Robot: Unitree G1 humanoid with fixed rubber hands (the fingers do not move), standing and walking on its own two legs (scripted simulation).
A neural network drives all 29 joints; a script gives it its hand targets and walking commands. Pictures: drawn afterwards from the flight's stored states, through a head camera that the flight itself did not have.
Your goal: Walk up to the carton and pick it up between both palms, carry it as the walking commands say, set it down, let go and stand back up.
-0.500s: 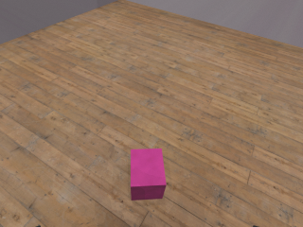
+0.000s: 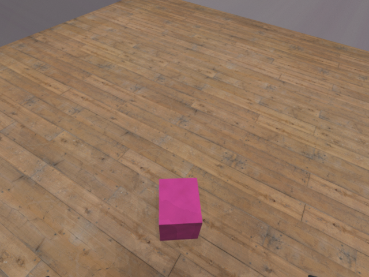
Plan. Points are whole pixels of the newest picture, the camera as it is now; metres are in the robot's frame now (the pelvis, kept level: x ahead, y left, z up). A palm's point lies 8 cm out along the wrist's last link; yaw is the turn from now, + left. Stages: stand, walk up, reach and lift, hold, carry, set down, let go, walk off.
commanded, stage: walk up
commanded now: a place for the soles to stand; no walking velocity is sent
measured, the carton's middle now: (178, 209) +0.55 +0.00 -0.65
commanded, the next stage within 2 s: none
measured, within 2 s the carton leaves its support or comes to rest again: neither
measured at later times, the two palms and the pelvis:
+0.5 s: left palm out of the picture +0.08 +0.27 -0.09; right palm out of the picture +0.13 -0.38 -0.09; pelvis +0.05 -0.06 +0.00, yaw +0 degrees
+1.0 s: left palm out of the picture +0.14 +0.28 -0.09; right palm (335, 266) +0.17 -0.35 -0.09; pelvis +0.08 -0.04 +0.00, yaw +1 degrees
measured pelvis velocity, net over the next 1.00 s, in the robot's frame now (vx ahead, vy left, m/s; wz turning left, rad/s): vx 0.08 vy -0.04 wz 0.01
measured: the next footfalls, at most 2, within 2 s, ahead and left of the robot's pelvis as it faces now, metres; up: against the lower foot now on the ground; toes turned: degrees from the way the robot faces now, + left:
left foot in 0.60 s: +0.16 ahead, +0.09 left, +0.00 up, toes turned -1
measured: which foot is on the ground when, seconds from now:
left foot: down 0.00-0.24, up 0.26-0.58, down 0.60-1.00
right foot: down 0.00-1.00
